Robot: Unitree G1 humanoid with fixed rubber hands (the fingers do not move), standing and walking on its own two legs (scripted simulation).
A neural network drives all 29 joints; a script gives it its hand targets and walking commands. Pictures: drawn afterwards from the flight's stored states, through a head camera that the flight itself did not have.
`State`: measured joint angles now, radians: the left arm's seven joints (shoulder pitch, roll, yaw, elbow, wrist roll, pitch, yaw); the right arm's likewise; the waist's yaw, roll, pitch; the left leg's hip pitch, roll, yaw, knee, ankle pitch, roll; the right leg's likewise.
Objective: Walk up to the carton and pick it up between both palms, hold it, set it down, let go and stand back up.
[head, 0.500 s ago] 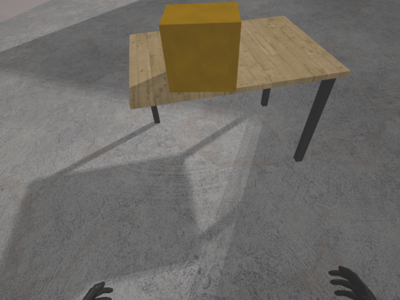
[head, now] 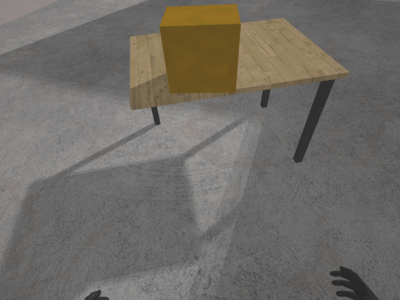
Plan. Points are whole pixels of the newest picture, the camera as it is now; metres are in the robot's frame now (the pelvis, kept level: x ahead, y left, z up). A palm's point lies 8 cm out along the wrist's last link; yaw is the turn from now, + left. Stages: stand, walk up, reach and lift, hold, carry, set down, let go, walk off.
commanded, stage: stand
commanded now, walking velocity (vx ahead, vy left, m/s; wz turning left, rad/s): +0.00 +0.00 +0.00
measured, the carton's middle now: (202, 50) +1.02 +0.04 +0.03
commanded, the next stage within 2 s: walk up in 1.92 s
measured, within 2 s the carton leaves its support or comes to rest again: neither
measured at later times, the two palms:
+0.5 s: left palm out of the picture +0.09 +0.28 -0.10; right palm out of the picture +0.13 -0.28 -0.07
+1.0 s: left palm out of the picture +0.06 +0.30 -0.11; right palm out of the picture +0.10 -0.27 -0.07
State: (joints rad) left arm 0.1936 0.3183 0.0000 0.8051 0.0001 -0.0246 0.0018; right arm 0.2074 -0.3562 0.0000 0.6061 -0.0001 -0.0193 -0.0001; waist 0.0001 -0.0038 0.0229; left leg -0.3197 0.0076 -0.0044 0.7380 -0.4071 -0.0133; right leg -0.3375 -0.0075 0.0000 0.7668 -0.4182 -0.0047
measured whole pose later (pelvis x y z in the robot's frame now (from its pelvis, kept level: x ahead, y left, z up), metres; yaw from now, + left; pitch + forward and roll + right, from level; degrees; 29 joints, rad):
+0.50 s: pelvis -0.01 +0.00 +0.00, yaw +0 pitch -2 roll +1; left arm 0.19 0.33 0.00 0.86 0.00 -0.02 0.00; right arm 0.21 -0.36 0.00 0.66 0.00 -0.02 0.00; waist 0.00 0.00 0.02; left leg -0.32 0.01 0.00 0.74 -0.39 -0.01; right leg -0.34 -0.01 0.00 0.76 -0.40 0.00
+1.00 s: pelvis -0.03 +0.01 +0.00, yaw +0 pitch -3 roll +0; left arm 0.19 0.33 0.00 0.92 0.00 -0.02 0.00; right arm 0.21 -0.36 0.00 0.72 0.00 -0.02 0.00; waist 0.00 0.00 0.02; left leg -0.32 0.01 0.00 0.74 -0.36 0.00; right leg -0.32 0.00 0.00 0.72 -0.35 0.00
